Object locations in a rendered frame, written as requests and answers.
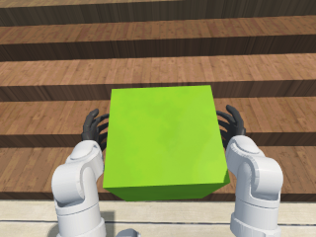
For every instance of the robot right hand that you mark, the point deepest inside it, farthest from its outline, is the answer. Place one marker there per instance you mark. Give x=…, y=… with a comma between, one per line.
x=235, y=126

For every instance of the carton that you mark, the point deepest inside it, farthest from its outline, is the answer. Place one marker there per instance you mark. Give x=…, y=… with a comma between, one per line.
x=164, y=143

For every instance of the left robot forearm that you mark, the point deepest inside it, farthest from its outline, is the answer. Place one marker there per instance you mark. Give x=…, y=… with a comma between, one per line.
x=75, y=193

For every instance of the robot left hand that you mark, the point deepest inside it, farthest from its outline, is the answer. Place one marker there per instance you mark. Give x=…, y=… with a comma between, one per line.
x=91, y=131

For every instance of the right robot forearm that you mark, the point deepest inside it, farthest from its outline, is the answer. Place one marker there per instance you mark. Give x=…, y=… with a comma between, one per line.
x=258, y=188

